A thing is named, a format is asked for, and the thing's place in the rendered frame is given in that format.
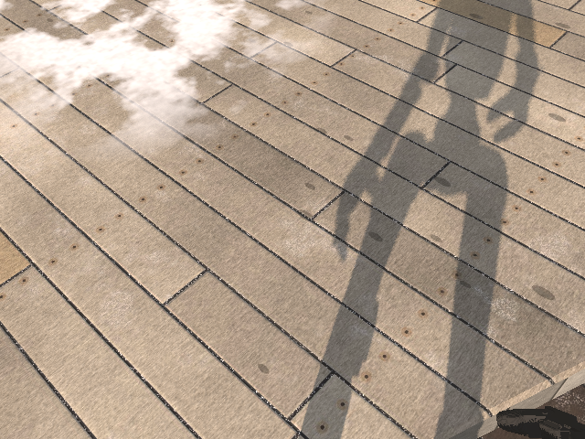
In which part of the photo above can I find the right robot hand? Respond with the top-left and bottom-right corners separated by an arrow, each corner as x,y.
496,406 -> 585,439

